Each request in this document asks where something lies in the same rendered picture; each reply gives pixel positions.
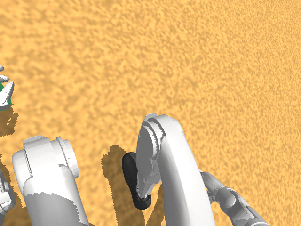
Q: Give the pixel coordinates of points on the right robot arm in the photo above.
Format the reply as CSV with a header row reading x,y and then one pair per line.
x,y
238,209

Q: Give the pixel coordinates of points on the right robot hand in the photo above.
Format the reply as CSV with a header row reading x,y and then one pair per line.
x,y
212,184

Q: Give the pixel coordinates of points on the left robot hand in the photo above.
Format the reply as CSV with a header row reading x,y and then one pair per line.
x,y
6,93

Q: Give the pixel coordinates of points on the right robot foot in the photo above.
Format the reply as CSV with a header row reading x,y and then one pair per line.
x,y
130,173

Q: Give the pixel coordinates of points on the left robot arm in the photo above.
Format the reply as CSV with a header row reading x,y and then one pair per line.
x,y
7,197

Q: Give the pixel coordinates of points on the can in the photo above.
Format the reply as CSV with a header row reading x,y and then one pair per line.
x,y
1,88

